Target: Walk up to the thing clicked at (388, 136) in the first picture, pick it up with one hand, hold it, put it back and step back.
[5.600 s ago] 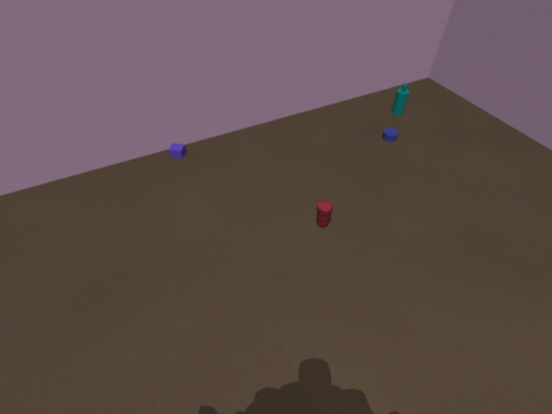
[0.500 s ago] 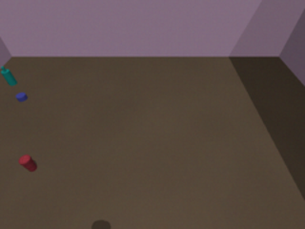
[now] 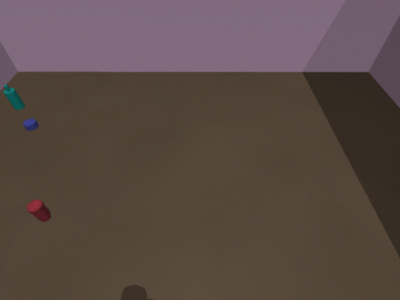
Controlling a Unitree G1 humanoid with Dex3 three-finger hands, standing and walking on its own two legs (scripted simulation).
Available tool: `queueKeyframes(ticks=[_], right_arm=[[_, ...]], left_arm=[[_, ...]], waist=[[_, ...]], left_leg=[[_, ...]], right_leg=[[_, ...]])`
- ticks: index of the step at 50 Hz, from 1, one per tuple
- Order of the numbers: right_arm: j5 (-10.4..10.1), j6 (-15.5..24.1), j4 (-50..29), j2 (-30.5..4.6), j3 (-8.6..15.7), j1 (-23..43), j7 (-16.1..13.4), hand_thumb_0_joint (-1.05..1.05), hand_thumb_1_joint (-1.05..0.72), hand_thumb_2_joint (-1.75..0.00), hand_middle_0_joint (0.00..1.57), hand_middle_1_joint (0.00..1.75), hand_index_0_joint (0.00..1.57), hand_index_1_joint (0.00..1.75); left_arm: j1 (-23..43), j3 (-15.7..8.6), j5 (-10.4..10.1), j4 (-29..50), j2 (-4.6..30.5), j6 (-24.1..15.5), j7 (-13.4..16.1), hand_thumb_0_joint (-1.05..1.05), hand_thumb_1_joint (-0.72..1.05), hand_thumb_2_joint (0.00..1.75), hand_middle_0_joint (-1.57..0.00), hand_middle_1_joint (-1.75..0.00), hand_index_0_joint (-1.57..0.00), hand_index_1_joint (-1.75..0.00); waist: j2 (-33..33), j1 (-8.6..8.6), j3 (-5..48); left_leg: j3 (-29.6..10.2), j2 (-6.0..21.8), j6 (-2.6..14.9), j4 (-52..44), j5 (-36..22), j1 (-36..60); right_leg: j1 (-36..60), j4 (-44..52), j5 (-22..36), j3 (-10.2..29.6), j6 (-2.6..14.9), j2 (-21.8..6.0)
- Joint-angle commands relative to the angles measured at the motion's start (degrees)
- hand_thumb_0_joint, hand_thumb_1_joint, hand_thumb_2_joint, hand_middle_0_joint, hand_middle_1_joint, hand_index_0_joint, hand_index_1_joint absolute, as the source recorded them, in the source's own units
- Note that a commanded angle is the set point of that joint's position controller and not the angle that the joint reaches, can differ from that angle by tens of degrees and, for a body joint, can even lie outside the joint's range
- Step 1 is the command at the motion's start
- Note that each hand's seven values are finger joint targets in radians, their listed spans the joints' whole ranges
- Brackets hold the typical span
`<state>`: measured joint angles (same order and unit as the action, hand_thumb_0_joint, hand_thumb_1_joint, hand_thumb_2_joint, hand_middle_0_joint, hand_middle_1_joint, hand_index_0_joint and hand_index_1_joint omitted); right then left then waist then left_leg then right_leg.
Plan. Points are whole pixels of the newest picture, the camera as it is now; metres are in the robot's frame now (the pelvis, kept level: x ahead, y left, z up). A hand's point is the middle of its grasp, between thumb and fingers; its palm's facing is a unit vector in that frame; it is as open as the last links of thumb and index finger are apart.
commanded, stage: stand
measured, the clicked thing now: (30, 124) +1.44 +1.31 -0.76
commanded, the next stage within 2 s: walk up in 0.42 s
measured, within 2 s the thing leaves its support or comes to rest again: neither
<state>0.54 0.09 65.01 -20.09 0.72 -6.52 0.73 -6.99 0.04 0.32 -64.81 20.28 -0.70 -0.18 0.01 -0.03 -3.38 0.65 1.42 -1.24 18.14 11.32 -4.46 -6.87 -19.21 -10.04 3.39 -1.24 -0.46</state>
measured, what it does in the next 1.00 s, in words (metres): walks ahead: right foot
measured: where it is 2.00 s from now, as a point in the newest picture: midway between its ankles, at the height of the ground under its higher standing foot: (208, 240)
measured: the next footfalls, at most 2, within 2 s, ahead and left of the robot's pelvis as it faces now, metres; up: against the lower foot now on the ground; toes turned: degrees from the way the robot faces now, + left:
right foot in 0.68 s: +0.13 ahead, -0.16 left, +0.00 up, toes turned -4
left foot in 1.12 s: +0.39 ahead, +0.08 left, +0.00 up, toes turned +3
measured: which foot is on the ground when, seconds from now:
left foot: down 0.00-0.70, up 0.72-1.00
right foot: down 0.00-0.50, up 0.52-0.66, down 0.68-1.00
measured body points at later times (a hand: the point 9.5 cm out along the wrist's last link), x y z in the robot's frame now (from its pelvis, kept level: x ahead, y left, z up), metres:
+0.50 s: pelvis +0.01 +0.00 +0.00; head +0.01 +0.00 +0.45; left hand +0.08 +0.31 -0.13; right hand +0.07 -0.31 -0.13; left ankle -0.02 +0.13 -0.74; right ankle +0.00 -0.13 -0.74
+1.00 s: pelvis +0.16 -0.05 -0.01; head +0.18 -0.06 +0.44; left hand +0.18 +0.27 -0.12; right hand +0.23 -0.37 -0.14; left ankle +0.28 +0.09 -0.71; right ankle +0.09 -0.16 -0.75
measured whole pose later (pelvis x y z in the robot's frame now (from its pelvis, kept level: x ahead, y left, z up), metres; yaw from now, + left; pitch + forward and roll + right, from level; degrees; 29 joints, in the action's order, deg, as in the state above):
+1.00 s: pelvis +0.16 -0.05 -0.01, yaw +0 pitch -4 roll -2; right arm 1.2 0.4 54.3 -24.0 4.2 -14.1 4.7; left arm -19.0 -3.6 0.5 -54.4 21.8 -4.6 -2.0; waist 4.1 1.4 -5.3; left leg -5.1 1.8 -0.2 46.0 12.1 -28.3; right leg 1.8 -19.8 -18.0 -4.5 1.5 2.2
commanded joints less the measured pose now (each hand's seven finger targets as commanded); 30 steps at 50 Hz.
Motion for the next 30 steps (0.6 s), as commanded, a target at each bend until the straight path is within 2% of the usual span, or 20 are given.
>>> queueKeyframes(ticks=[1, 5, 15, 20, 21, 22, 23, 24, 25, 26, 27, 28, 29, 30], right_arm=[[-0.16, 1.24, -3.74, -12.15, 2.13, 2.44, -0.98, 0.0, -0.9, -0.9, 0.2, 0.3, 0.2, 0.3], [-0.06, 1.18, -3.51, -11.99, 2.09, 2.01, -0.93, 0.0, -0.9, -0.9, 0.2, 0.3, 0.2, 0.3], [-0.14, 1.33, -3.77, -12.41, 2.2, 2.18, -0.93, 0.0, -0.9, -0.9, 0.2, 0.3, 0.2, 0.3], [-0.11, 1.11, -3.64, -11.98, 2.11, 1.64, -0.9, 0.0, -0.9, -0.9, 0.2, 0.3, 0.2, 0.3], [1.07, 2.14, -7.11, -16.91, 5.21, -1.89, 0.25, 0.0, -0.9, -0.9, 0.2, 0.3, 0.2, 0.3], [1.62, 2.3, -6.58, -17.31, 5.83, -2.15, 0.73, 0.0, -0.9, -0.9, 0.2, 0.3, 0.2, 0.3], [1.78, 2.28, -6.7, -17.25, 6.11, -3.22, 0.93, 0.0, -0.9, -0.9, 0.2, 0.3, 0.2, 0.3], [1.58, 2.39, -6.89, -17.77, 6.56, -5.21, 1.06, 0.0, -0.9, -0.9, 0.2, 0.3, 0.2, 0.3], [1.53, 2.61, -7.23, -19.15, 7.47, -6.72, 0.98, 0.0, -0.9, -0.9, 0.2, 0.3, 0.2, 0.3], [1.72, 3.2, -7.98, -20.0, 7.93, -7.21, 0.86, 0.0, -0.9, -0.9, 0.2, 0.3, 0.2, 0.3], [1.63, 3.66, -8.8, -19.95, 8.16, -6.5, 0.82, 0.0, -0.9, -0.9, 0.2, 0.3, 0.2, 0.3], [1.64, 3.7, -9.74, -18.63, 7.86, -6.56, 0.94, 0.0, -0.9, -0.9, 0.2, 0.3, 0.2, 0.3], [1.87, 3.67, -10.64, -17.88, 7.72, -5.73, 1.08, 0.0, -0.9, -0.9, 0.2, 0.3, 0.2, 0.3], [2.03, 3.56, -11.74, -18.91, 8.05, -3.73, 1.36, 0.0, -0.9, -0.9, 0.2, 0.3, 0.2, 0.3]], left_arm=[[1.89, -2.15, 0.05, 3.59, 11.89, -1.14, 0.89, 0.0, 0.9, 0.9, -0.2, -0.3, -0.2, -0.3], [2.06, -2.28, 0.09, 3.72, 12.52, -0.97, 0.9, 0.0, 0.9, 0.9, -0.2, -0.3, -0.2, -0.3], [1.92, -2.16, 0.11, 4.05, 12.23, -1.12, 0.87, 0.0, 0.9, 0.9, -0.2, -0.3, -0.2, -0.3], [2.4, -2.33, 0.0, 3.88, 12.52, -1.08, 0.95, 0.0, 0.9, 0.9, -0.2, -0.3, -0.2, -0.3], [-1.09, -5.28, 1.01, 7.32, 16.64, -1.66, -0.72, 0.0, 0.9, 0.9, -0.2, -0.3, -0.2, -0.3], [-0.49, -5.48, 1.54, 6.96, 16.31, -1.6, -1.35, 0.0, 0.9, 0.9, -0.2, -0.3, -0.2, -0.3], [1.88, -5.66, 1.65, 7.82, 15.36, -1.48, -1.75, 0.0, 0.9, 0.9, -0.2, -0.3, -0.2, -0.3], [4.38, -5.46, 1.75, 9.39, 14.13, -1.39, -2.2, 0.0, 0.9, 0.9, -0.2, -0.3, -0.2, -0.3], [6.92, -5.48, 1.63, 10.81, 13.41, -1.42, -2.41, 0.0, 0.9, 0.9, -0.2, -0.3, -0.2, -0.3], [7.64, -5.7, 1.87, 11.79, 13.83, -1.7, -2.27, 0.0, 0.9, 0.9, -0.2, -0.3, -0.2, -0.3], [6.66, -5.49, 1.47, 12.4, 13.85, -2.06, -2.48, 0.0, 0.9, 0.9, -0.2, -0.3, -0.2, -0.3], [5.68, -5.53, 1.41, 12.09, 14.34, -2.43, -2.85, 0.0, 0.9, 0.9, -0.2, -0.3, -0.2, -0.3], [4.32, -5.77, 1.32, 12.23, 14.22, -2.53, -3.33, 0.0, 0.9, 0.9, -0.2, -0.3, -0.2, -0.3], [2.21, -5.97, 1.04, 12.09, 13.65, -2.5, -3.85, 0.0, 0.9, 0.9, -0.2, -0.3, -0.2, -0.3]], waist=[[-0.07, -0.26, 3.94], [-0.57, -0.27, 3.2], [0.29, -0.17, 4.87], [-0.72, -0.46, 3.06], [-0.11, -0.27, 9.3], [1.71, -0.49, 4.4], [3.35, -1.58, 0.61], [5.96, -3.2, -1.52], [10.24, -4.78, -5.34], [8.32, -4.96, -7.03], [6.21, -4.0, -6.4], [5.14, -3.46, -4.54], [5.9, -2.8, -3.17], [9.82, -1.4, -2.99]], left_leg=[[-4.12, 5.76, 2.15, -2.56, -6.78, 0.13], [-4.39, 5.76, 2.09, -3.06, -4.37, -0.28], [-4.26, 6.04, 2.31, -2.31, -8.09, 0.86], [-4.27, 5.72, 2.17, -2.77, -5.4, -0.53], [-4.34, 4.04, 6.02, 1.88, 21.21, 1.36], [-6.82, 4.96, 6.88, 1.31, 29.62, -1.11], [-9.04, 6.25, 7.53, -1.05, 33.15, -1.15], [-12.96, 9.66, 9.53, -5.04, 34.71, 2.17], [-19.93, 16.47, 12.41, -11.18, 33.11, 2.07], [-24.01, 21.15, 15.29, -12.6, 26.52, 2.88], [-23.43, 21.78, 16.17, -11.9, 21.11, 6.38], [-20.98, 19.59, 15.7, -10.82, 19.46, 6.5], [-17.2, 17.21, 14.78, -9.85, 19.52, 5.93], [-14.56, 16.34, 13.87, -9.33, 21.04, 1.76]], right_leg=[[-0.54, 2.77, 9.53, 3.81, 2.21, -5.87], [-1.23, 3.16, 6.41, 3.83, 2.3, -5.77], [0.11, 2.59, 10.57, 3.75, 2.46, -6.06], [-0.51, 3.15, 7.64, 3.88, 2.36, -5.89], [-0.19, -0.9, -19.82, 3.96, 4.57, -2.55], [-7.65, -3.62, -27.55, 4.88, 5.17, -2.6], [-14.42, -5.98, -28.0, 3.6, 4.62, -1.5], [-21.42, -11.09, -24.36, 1.06, 3.74, -0.24], [-26.33, -21.52, -16.29, -2.51, 2.44, 1.33], [-30.2, -26.15, -16.58, -0.34, 2.11, -1.13], [-30.62, -23.64, -16.02, 0.75, 2.35, -3.28], [-28.49, -23.76, -16.46, 0.26, 2.23, -3.26], [-26.12, -21.81, -16.8, -0.52, 2.18, -3.48], [-20.31, -18.76, -16.4, -0.77, 2.31, -4.12]])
